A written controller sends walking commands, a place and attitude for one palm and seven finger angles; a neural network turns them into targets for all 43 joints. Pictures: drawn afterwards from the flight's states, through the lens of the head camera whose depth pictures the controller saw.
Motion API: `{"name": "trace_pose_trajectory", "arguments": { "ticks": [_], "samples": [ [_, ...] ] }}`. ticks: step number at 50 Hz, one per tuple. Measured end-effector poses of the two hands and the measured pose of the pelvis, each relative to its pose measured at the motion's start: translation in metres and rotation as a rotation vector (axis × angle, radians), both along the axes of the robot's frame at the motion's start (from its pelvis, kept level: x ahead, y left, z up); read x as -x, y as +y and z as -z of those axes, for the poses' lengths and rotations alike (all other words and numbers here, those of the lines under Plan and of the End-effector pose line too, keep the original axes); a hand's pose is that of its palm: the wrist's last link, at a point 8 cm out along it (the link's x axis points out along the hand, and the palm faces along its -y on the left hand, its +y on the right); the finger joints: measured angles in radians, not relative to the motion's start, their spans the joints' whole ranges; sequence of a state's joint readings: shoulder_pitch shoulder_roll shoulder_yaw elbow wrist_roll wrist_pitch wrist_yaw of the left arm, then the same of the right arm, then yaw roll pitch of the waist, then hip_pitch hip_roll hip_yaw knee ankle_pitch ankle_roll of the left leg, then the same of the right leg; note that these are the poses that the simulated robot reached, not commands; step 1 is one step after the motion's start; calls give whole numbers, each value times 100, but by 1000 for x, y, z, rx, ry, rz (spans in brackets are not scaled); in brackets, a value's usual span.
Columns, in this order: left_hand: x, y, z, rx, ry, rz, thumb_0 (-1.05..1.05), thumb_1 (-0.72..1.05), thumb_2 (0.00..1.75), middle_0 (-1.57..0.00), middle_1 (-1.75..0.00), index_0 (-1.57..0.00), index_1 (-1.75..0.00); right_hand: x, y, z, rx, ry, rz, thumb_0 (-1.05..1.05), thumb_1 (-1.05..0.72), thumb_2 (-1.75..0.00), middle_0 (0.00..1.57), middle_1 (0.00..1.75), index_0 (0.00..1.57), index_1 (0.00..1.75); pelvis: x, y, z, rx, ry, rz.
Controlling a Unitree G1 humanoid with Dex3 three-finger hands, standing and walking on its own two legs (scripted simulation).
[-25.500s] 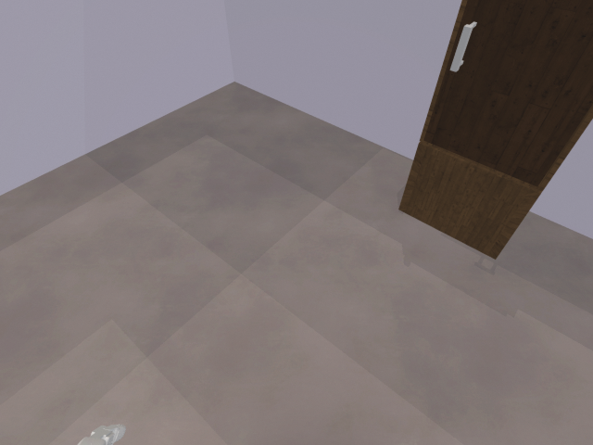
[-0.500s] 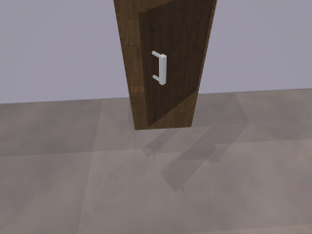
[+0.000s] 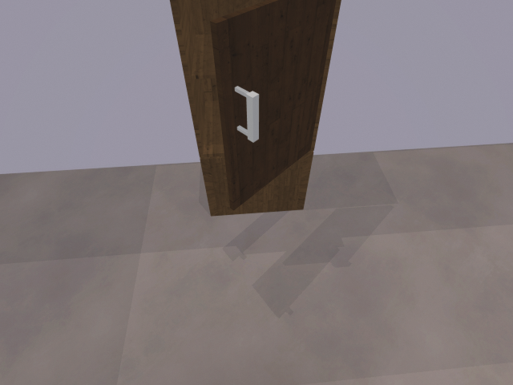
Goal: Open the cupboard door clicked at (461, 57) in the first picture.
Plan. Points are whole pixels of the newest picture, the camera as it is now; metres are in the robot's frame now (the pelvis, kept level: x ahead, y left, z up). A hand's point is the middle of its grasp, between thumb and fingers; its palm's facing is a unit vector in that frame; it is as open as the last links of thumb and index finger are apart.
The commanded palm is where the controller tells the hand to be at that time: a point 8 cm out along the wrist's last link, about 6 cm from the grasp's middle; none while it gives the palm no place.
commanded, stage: look to check the result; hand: left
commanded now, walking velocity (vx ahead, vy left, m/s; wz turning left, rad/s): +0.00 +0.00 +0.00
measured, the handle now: (246, 114) +0.71 +0.06 +0.02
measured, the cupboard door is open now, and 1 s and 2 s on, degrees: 41 41 41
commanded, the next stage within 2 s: walk to a spot facing it in 0.52 s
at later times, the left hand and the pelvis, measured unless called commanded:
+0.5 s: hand out of the picture +0.05 +0.19 -0.16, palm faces +0.00 -0.96 -0.28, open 7.4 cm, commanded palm none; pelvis +0.01 -0.02 +0.00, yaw +0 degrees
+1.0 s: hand out of the picture +0.08 +0.17 -0.18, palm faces -0.11 -0.97 -0.24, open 7.4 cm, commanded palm none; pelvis +0.01 -0.03 -0.01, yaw -7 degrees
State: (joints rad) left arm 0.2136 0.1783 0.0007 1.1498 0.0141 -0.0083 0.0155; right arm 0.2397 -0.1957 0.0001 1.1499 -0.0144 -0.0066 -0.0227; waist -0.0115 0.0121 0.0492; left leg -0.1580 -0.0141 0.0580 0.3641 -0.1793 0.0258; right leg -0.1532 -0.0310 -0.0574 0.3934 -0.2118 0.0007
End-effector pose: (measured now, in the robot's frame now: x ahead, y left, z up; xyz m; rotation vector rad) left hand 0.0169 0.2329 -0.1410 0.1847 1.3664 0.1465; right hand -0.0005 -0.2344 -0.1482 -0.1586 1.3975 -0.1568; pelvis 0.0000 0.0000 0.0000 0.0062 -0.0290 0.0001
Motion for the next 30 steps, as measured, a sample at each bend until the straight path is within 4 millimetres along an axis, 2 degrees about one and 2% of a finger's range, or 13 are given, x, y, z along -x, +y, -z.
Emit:
{"name": "trace_pose_trajectory", "arguments": {
  "ticks": [12,30],
  "samples": [
    [-10,3,-7,-41,-15,1,0,91,90,-20,-30,-20,-30,-22,-16,0,2,-31,-19,0,-91,-90,20,30,20,30,-4,-12,-1,1,1,-3],
    [-32,5,-15,-76,-48,11,0,91,90,-20,-30,-20,-30,-52,-53,-7,50,-65,-48,0,-91,-90,20,30,20,30,-13,-27,-2,-1,5,-8]
  ]
}}
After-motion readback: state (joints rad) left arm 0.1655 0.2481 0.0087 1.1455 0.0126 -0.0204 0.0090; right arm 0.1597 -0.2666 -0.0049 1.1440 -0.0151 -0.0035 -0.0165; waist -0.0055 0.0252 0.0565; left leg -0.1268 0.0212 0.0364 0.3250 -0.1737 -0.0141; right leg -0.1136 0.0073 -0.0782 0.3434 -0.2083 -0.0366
